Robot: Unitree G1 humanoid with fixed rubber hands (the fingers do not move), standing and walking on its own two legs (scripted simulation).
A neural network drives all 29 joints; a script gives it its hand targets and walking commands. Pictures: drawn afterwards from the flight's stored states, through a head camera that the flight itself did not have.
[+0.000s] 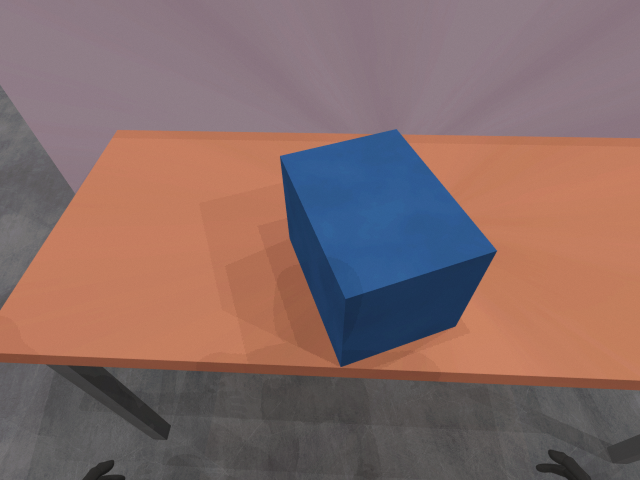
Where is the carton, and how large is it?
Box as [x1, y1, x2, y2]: [280, 129, 496, 366]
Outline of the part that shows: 396,129 280,156 289,237 340,366 454,326 496,251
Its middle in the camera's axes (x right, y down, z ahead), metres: +0.08 +0.00 +0.59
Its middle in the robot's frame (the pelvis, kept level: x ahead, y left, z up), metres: +0.45 -0.06 +0.01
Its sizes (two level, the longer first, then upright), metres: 0.264 0.194 0.193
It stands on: a table, 0.69 m high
